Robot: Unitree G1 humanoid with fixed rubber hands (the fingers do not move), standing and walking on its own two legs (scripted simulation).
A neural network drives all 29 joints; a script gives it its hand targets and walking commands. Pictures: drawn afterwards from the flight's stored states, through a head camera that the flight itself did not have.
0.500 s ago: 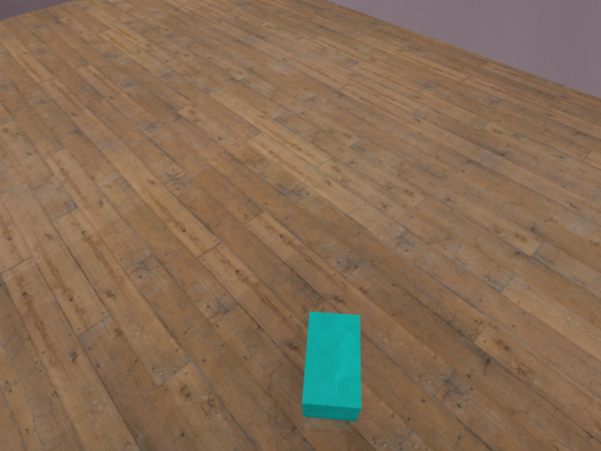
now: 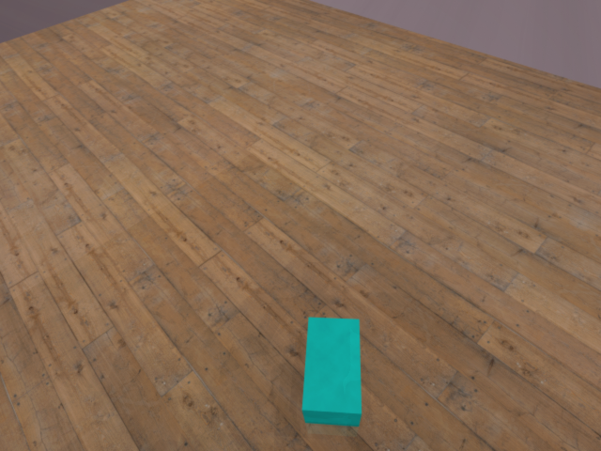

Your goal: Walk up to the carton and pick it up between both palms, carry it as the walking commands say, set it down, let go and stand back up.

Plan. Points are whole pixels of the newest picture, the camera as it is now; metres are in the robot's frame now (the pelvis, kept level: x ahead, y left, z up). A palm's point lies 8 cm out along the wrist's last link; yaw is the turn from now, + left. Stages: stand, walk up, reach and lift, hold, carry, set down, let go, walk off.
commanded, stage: walk up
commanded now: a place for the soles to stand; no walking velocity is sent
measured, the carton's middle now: (332, 370) +0.48 -0.01 -0.70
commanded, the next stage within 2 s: reach and lift in 1.68 s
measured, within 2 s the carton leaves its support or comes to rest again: neither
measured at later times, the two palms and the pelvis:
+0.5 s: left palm out of the picture +0.06 +0.34 -0.11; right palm out of the picture +0.06 -0.28 -0.12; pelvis -0.01 +0.02 +0.00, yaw +0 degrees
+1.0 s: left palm out of the picture +0.07 +0.36 -0.11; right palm out of the picture +0.05 -0.26 -0.12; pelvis -0.02 +0.05 -0.01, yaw -3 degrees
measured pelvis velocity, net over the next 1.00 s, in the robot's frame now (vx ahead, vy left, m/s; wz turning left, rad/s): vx -0.02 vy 0.05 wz -0.05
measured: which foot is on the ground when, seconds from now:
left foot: down 0.00-1.00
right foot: down 0.00-1.00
